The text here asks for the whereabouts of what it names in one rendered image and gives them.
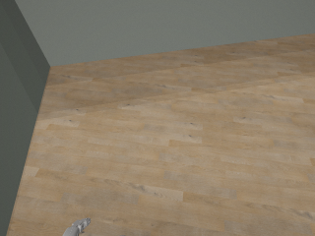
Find left robot hand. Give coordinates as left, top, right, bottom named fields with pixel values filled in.
left=62, top=217, right=91, bottom=236

